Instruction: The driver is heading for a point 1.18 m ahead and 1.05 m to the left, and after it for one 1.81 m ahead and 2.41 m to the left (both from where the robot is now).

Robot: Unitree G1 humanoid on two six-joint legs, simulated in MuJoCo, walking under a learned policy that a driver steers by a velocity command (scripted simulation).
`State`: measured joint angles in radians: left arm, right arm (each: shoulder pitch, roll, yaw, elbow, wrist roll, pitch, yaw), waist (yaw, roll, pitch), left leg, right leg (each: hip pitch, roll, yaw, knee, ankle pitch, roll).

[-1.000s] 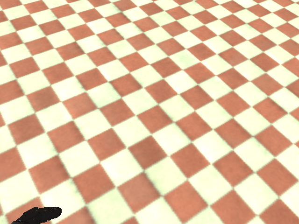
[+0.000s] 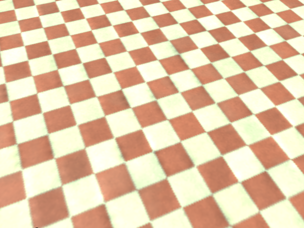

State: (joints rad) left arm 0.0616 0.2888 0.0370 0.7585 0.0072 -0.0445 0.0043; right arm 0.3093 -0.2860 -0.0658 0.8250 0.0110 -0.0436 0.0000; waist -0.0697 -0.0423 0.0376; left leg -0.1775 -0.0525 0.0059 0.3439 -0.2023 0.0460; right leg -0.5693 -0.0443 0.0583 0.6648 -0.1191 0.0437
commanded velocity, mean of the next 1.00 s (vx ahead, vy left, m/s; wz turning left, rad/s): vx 0.04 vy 0.00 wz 0.54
